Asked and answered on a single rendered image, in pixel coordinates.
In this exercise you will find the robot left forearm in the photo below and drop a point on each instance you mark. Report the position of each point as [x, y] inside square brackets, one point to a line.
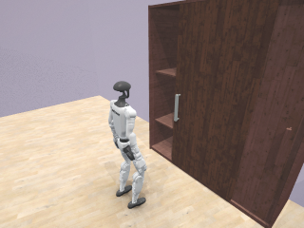
[115, 135]

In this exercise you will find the right robot hand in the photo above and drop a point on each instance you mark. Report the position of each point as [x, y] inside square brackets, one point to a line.
[141, 163]

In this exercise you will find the robot left thigh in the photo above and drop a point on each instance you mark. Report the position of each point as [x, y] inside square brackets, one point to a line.
[126, 164]

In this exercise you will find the right robot upper arm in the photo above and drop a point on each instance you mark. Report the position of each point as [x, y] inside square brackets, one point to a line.
[130, 115]

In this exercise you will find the left robot hand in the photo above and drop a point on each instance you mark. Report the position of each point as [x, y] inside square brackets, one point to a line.
[115, 139]

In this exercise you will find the handle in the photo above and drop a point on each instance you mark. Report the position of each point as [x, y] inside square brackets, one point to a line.
[176, 107]
[283, 146]

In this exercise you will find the robot right forearm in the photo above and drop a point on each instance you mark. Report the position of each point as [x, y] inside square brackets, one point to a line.
[134, 147]

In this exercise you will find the wardrobe door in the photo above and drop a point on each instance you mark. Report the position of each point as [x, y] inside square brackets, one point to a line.
[279, 105]
[222, 48]

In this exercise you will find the humanoid robot head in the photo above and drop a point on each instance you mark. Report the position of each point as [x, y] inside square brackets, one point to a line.
[123, 87]

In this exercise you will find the left robot upper arm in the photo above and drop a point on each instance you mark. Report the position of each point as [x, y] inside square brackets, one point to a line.
[110, 116]

